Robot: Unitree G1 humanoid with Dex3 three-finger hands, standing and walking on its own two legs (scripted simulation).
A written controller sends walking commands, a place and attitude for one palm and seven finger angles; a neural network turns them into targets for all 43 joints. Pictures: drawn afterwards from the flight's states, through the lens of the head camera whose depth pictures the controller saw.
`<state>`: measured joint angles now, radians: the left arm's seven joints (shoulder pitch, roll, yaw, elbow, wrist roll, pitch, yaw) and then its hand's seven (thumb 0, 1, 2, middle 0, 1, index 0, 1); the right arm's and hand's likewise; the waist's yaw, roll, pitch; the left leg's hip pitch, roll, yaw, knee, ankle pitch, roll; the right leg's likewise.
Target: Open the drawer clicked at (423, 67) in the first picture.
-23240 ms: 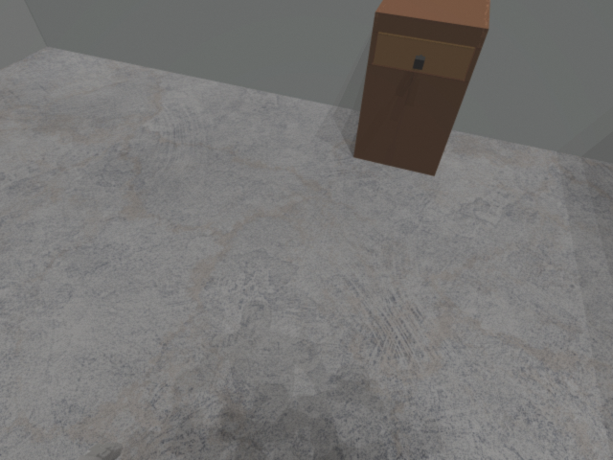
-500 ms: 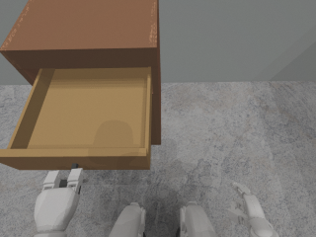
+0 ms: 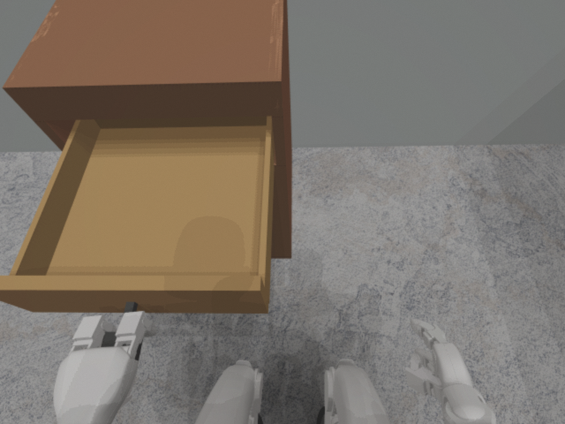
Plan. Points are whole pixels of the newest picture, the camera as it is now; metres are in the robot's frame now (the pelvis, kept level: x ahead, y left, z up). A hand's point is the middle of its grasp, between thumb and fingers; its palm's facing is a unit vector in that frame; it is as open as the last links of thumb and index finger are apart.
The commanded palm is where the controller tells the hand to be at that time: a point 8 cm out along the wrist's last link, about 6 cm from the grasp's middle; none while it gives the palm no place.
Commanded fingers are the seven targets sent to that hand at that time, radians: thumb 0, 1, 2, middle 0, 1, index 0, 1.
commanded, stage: open the thumb to release the handle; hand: left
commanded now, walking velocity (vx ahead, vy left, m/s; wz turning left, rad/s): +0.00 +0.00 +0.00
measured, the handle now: (125, 333) +0.24 +0.25 -0.04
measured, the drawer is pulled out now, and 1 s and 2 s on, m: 0.30 0.30 0.30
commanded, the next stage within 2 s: lift the hand off the handle in 0.58 s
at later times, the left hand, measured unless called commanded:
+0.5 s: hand (120, 380) +0.18 +0.24 -0.05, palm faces -0.09 -0.07 -0.99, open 10.7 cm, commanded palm +0.16 +0.25 -0.01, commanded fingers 0.00 -0.50 0.30 -0.30 -1.20 -0.30 -1.20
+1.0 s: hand (118, 373) +0.19 +0.25 -0.05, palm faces -0.06 -0.06 -1.00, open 13.8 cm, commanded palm +0.17 +0.25 +0.00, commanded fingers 0.00 -0.50 0.30 -0.30 -1.20 -0.30 -1.20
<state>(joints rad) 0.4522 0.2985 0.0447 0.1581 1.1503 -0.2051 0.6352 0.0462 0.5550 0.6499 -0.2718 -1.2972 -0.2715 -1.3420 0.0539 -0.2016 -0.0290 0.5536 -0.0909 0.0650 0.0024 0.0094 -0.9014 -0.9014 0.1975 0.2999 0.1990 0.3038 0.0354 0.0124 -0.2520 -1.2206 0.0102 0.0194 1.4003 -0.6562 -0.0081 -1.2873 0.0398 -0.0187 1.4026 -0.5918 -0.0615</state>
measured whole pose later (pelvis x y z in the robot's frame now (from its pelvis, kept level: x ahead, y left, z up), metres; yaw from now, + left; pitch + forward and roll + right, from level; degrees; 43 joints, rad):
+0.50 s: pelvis -0.01 +0.00 +0.00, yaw +1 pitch +27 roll +1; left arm 0.38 0.31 0.01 0.20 1.14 -0.16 0.65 0.00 -0.01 0.51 -0.34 -1.24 -0.33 -1.25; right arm 0.08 -0.22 -0.03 0.57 -0.08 0.06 -0.02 0.01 -0.90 -0.90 0.20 0.30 0.20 0.30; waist 0.04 0.03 -0.24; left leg -1.23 0.00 0.00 1.40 -0.63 -0.01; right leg -1.29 0.03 -0.04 1.40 -0.57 -0.06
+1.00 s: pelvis -0.02 +0.00 +0.00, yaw +1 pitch +26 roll +1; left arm 0.30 0.32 -0.01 0.26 1.13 -0.12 0.65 0.00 -0.48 0.31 -0.32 -1.20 -0.32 -1.20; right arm 0.09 -0.23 -0.03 0.59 -0.07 0.05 -0.03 0.01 -0.90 -0.90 0.20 0.30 0.20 0.30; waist 0.04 0.03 -0.24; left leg -1.24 0.00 -0.01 1.40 -0.61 -0.01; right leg -1.29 0.03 -0.05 1.39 -0.55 -0.06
